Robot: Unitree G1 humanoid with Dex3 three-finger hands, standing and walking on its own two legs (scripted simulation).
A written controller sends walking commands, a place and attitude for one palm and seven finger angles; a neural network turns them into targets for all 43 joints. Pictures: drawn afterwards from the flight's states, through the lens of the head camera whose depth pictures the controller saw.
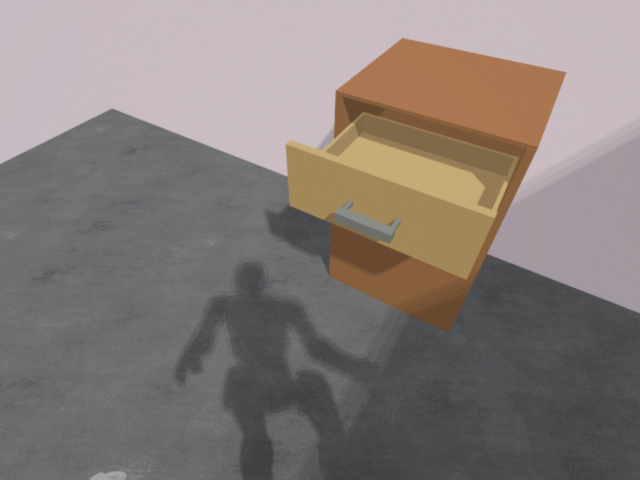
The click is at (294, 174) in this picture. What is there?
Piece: drawer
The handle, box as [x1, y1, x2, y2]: [334, 200, 400, 243]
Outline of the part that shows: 335,212 335,221 388,243 393,237 394,231 400,222 400,219 396,218 392,225 388,226 353,212 348,209 352,204 353,201 349,200 343,207 340,206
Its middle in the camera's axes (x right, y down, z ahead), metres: +0.10 -0.04 +0.82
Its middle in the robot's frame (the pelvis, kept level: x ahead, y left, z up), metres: +0.64 -0.07 -0.08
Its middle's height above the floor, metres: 0.69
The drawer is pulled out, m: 0.27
